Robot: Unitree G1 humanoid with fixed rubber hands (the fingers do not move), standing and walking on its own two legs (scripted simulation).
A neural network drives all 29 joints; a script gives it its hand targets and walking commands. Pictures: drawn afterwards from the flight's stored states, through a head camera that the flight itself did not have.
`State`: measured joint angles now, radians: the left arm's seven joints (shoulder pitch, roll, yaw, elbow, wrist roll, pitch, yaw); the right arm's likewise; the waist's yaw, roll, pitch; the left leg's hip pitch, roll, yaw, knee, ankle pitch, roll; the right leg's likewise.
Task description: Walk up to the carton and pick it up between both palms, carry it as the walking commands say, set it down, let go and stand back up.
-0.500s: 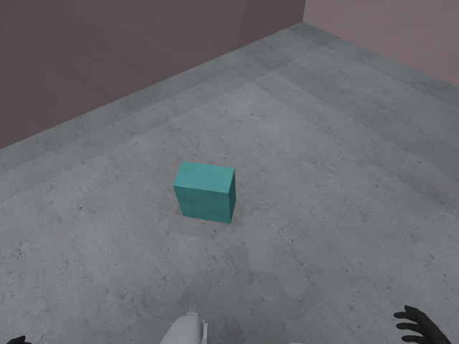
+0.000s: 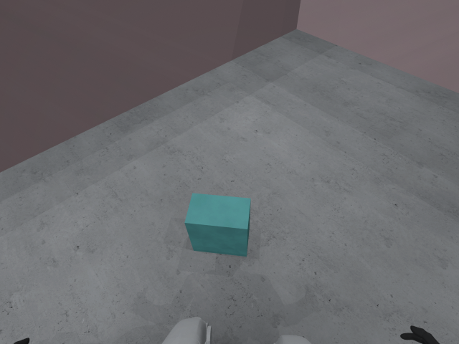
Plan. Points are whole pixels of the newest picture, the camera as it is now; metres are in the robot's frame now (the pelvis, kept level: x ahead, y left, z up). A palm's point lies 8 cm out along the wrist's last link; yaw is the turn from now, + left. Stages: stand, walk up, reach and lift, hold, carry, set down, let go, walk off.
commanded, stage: walk up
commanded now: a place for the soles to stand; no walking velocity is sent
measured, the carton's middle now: (220, 226) +0.65 +0.06 -0.61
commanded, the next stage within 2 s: none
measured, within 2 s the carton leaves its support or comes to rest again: neither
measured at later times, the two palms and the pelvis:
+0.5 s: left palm (21, 269) +0.27 +0.44 -0.08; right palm (376, 334) +0.14 -0.24 -0.06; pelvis +0.14 +0.12 +0.01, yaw -6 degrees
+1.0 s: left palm (48, 243) +0.33 +0.41 -0.08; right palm (367, 282) +0.23 -0.25 -0.07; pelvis +0.17 +0.10 +0.01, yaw -8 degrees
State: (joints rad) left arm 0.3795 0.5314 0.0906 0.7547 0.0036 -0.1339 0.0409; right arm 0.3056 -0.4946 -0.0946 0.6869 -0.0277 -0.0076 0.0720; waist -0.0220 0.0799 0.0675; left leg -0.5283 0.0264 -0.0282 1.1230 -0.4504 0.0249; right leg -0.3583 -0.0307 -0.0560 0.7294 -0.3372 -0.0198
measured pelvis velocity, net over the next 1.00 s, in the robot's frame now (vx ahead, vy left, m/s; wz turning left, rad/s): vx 0.17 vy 0.10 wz -0.14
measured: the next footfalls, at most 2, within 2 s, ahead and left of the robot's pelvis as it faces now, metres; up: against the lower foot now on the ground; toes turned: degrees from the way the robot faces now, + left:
left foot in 0.16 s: +0.19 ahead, +0.21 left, +0.00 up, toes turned +1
right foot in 0.52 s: +0.24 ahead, -0.03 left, +0.00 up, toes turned -10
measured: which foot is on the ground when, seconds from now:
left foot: up 0.00-0.14, down 0.16-1.00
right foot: down 0.00-0.16, up 0.18-0.50, down 0.52-1.00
